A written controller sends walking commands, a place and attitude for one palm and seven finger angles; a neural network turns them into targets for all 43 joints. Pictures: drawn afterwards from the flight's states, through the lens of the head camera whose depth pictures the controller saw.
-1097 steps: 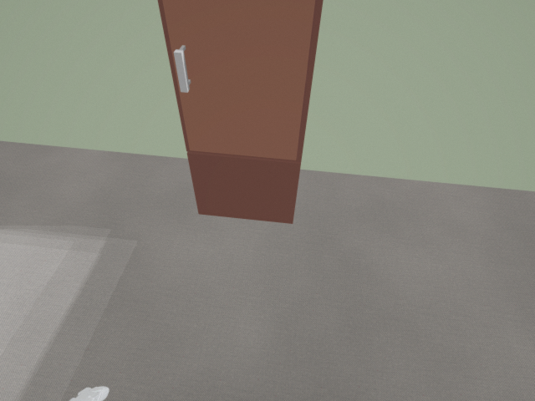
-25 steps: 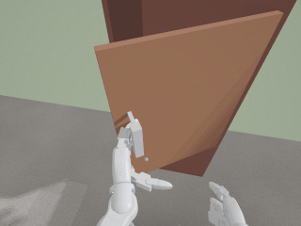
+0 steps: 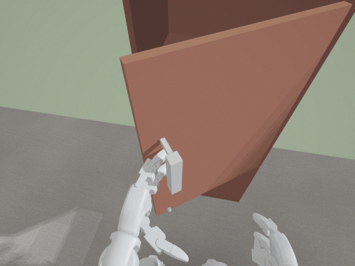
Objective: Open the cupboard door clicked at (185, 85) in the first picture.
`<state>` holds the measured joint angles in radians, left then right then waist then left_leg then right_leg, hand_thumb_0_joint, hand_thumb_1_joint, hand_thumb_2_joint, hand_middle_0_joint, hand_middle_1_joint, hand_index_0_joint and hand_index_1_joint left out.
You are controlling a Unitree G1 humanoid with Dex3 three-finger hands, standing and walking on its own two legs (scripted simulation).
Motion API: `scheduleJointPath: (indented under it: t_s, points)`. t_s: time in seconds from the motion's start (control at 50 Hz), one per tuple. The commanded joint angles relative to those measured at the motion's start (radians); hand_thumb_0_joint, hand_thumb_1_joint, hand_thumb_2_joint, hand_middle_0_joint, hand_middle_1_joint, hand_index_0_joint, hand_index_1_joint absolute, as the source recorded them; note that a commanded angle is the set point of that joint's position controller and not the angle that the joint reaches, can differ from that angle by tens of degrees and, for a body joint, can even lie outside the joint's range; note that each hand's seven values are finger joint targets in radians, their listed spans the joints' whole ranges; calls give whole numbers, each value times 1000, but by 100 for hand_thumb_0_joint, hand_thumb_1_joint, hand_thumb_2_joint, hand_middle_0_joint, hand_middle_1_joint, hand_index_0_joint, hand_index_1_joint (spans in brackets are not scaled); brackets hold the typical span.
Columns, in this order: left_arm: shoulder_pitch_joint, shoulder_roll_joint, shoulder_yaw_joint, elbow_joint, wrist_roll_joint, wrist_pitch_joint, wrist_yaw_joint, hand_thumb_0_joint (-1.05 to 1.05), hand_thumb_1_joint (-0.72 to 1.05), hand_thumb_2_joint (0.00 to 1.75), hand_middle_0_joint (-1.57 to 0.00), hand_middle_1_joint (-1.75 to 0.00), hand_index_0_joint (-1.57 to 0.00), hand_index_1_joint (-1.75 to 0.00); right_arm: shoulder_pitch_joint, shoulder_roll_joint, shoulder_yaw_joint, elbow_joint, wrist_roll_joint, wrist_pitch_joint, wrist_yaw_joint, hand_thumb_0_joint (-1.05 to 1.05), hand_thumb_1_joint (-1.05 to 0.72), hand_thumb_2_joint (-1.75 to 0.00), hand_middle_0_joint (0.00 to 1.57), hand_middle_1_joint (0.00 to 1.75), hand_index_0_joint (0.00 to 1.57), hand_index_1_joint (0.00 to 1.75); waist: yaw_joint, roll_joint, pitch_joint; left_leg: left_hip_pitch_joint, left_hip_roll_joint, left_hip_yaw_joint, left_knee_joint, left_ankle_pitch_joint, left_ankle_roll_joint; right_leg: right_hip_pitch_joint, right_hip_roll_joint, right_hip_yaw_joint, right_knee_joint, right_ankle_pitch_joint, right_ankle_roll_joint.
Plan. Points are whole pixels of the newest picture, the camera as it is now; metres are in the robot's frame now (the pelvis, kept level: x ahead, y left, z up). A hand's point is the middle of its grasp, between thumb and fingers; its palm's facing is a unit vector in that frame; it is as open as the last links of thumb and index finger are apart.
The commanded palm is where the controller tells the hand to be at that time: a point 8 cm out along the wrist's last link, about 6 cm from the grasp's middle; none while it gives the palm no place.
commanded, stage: slide the hand sideways off the handle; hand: left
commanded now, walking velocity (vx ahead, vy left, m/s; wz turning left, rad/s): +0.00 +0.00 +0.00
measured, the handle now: (169, 166) +0.31 +0.03 +0.08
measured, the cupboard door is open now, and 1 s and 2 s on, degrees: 37 37 37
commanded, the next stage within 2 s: draw the hand back to the body in 0.68 s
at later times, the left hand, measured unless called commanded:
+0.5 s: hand (136, 228) +0.19 +0.08 +0.08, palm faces -0.15 -0.99 +0.00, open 16.3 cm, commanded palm +0.17 +0.13 +0.08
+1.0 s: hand (107, 229) +0.18 +0.13 +0.10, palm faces -0.13 -0.99 -0.08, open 16.3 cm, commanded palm +0.16 +0.19 +0.11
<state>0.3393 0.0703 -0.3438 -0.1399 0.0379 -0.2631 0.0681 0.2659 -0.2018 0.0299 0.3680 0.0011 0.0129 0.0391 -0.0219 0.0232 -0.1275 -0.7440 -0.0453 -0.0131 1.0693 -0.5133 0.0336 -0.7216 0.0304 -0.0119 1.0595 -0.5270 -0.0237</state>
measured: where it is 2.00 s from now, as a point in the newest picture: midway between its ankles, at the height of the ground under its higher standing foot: outside the picture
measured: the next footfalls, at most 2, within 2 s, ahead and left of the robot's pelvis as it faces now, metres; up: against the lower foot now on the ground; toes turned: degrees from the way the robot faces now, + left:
none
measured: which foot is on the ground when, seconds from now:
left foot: down 0.00-1.00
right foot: down 0.00-1.00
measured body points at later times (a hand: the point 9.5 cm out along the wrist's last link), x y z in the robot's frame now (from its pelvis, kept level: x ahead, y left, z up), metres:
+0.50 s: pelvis +0.01 +0.00 -0.01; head +0.05 +0.00 +0.44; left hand +0.19 +0.14 +0.08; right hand +0.20 -0.22 -0.07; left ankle +0.01 +0.10 -0.67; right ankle +0.00 -0.11 -0.67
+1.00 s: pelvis +0.00 +0.00 +0.00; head +0.01 +0.00 +0.45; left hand +0.18 +0.18 +0.10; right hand +0.18 -0.22 -0.06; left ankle +0.01 +0.10 -0.67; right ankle +0.00 -0.11 -0.67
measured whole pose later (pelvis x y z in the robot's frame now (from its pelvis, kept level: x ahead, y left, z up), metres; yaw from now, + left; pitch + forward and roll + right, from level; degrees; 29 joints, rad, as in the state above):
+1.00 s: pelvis +0.00 +0.00 +0.00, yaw +0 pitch +10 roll -2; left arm 0.60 0.25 -0.03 -0.40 -0.17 -0.21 -0.14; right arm 0.30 -0.21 0.03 0.35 0.05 -0.01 -0.04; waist -0.01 0.05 -0.17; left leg -0.74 -0.03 -0.04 1.09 -0.52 0.03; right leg -0.70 0.05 -0.04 1.04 -0.52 -0.03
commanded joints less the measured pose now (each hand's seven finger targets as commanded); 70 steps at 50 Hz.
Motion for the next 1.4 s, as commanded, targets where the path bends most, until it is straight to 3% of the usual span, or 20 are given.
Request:
scheduleJointPath:
  t_s: [0.0,0.12,0.26,0.44,0.52,0.62,0.7,0.76,0.78,0.84,0.94,0.96,1.06,1.12,1.2,1.26,1.28,1.3,1.32,1.38]
  points:
    - [7,-11,27,-303,-39,-52,-19,0,-50,30,-15,-30,-15,-30,-68,-106,-43,-201,13,-42,-8,0,-90,-90,20,30,20,30,1,-39,-172,145,23,-27,-170,242,-4,105,-11,-9,-175,286,-17]
    - [62,-1,39,-345,-62,-68,-49,0,-50,30,-15,-30,-15,-30,-51,-111,-43,-204,11,-53,-19,0,-90,-90,20,30,20,30,-19,-59,-151,138,29,-43,-147,265,-5,65,-5,-22,-154,303,-10]
    - [182,73,105,-394,-64,-88,-89,0,-50,30,-15,-30,-15,-30,-33,-116,-55,-218,11,-59,-23,0,-90,-90,20,30,20,30,3,-36,-191,126,28,-39,-120,323,-9,68,-7,-17,-117,345,-9]
    - [284,100,139,-480,-122,-93,-154,0,-50,30,-15,-30,-15,-30,-30,-118,-63,-234,25,-65,-41,0,-90,-90,20,30,20,30,0,-30,-200,117,24,-38,-102,335,-5,71,-2,-15,-120,364,-2]
    - [311,115,160,-454,-131,-100,-170,0,-50,30,-15,-30,-15,-30,-34,-118,-65,-234,26,-69,-48,0,-90,-90,20,30,20,30,-4,-47,-137,71,23,-43,-104,247,-7,31,0,-21,-126,284,0]
    - [302,172,248,-423,-145,-93,-178,0,-50,30,-15,-30,-15,-30,-49,-120,-65,-228,28,-65,-61,0,-90,-90,20,30,20,30,4,-58,-126,24,19,-29,-95,158,-5,23,-2,-2,-145,189,-1]
    - [257,162,235,-482,-178,-104,-198,0,-50,30,-15,-30,-15,-30,-52,-122,-58,-230,32,-81,-67,0,-90,-90,20,30,20,30,-3,-6,-158,41,18,-33,-93,147,-3,22,-2,0,-151,165,-2]
    - [229,153,212,-489,-191,-105,-207,0,-50,30,-15,-30,-15,-30,-53,-128,-54,-225,34,-94,-71,0,-90,-90,20,30,20,30,-18,9,-142,48,20,-40,-95,133,-1,2,0,-2,-159,146,-1]
    - [209,191,248,-514,-195,-106,-204,0,-50,30,-15,-30,-15,-30,-47,-130,-56,-219,35,-95,-73,0,-90,-90,20,30,20,30,-15,12,-157,56,22,-43,-102,128,-1,8,0,0,-167,135,-2]
    - [254,266,346,-493,-196,-70,-192,0,-50,30,-15,-30,-15,-30,-50,-130,-59,-213,39,-86,-82,0,-90,-90,20,30,20,30,12,-13,-168,63,23,-35,-124,142,1,63,3,7,-191,140,-2]
    - [293,258,400,-454,-236,11,-214,0,-50,30,-15,-30,-15,-30,-71,-125,-51,-210,55,-76,-87,0,-90,-90,20,30,20,30,18,-29,-110,78,25,-24,-168,145,1,118,-1,7,-248,145,4]
    - [294,247,386,-464,-245,23,-226,0,-50,30,-15,-30,-15,-30,-75,-128,-47,-215,59,-80,-89,0,-90,-90,20,30,20,30,11,-13,-93,94,25,-23,-178,142,2,110,0,3,-258,147,6]
    - [249,284,412,-555,-295,24,-279,0,-50,30,-15,-30,-15,-30,-66,-137,-38,-204,61,-116,-102,0,-90,-90,20,30,20,30,3,23,-101,168,29,-38,-213,195,3,134,5,-21,-272,210,7]
    - [277,301,458,-547,-309,20,-290,0,-50,30,-15,-30,-15,-30,-60,-136,-42,-188,64,-135,-101,0,-90,-90,20,30,20,30,14,26,-94,198,35,-51,-236,238,-4,145,13,-40,-265,250,4]
    - [279,316,509,-511,-320,60,-302,0,-43,33,-15,-30,-15,-30,-69,-139,-43,-171,67,-142,-98,0,-90,-90,20,30,20,30,19,11,-65,206,39,-51,-258,236,-5,164,13,-46,-288,253,6]
    - [254,327,525,-539,-325,93,-314,0,-32,37,-16,-30,-16,-30,-83,-143,-39,-172,72,-151,-99,0,-90,-90,20,30,20,30,26,51,-67,242,42,-58,-284,244,-7,181,11,-53,-297,250,3]
    - [238,397,524,-683,-189,114,-157,0,-29,39,-16,-30,-16,-30,-70,-118,-38,-199,57,-135,-132,0,-90,-90,20,30,20,30,88,61,-74,243,60,-70,-341,240,-14,210,-6,5,-339,235,-13]
    - [302,325,491,-648,-168,146,-83,0,-26,40,-16,-30,-16,-30,-56,-108,-32,-184,48,-127,-142,0,-90,-90,20,30,20,30,62,63,-37,250,62,-74,-359,209,-20,203,-8,1,-354,215,-15]
    - [339,284,463,-639,-162,173,-52,0,-22,42,-16,-30,-16,-30,-55,-107,-29,-181,45,-121,-144,0,-90,-90,20,30,20,30,57,52,-19,245,67,-83,-372,182,-23,203,-10,-7,-357,202,-14]
    - [305,333,500,-658,-125,205,17,0,-12,47,-16,-30,-16,-30,-60,-112,-23,-157,42,-108,-152,0,-90,-90,20,30,20,30,55,61,0,269,71,-81,-399,190,-22,248,-11,-8,-389,215,-16]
